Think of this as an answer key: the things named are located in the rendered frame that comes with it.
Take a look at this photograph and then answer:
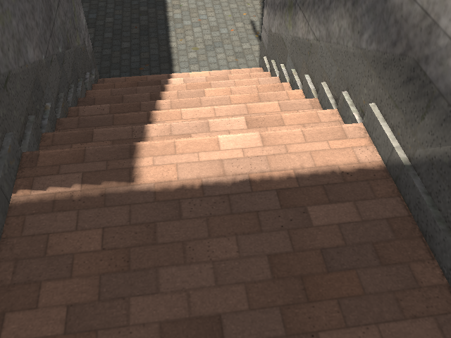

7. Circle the stairs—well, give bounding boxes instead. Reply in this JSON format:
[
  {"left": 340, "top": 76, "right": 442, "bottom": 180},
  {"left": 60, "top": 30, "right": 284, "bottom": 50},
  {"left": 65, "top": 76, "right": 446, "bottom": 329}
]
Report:
[{"left": 39, "top": 68, "right": 344, "bottom": 151}]

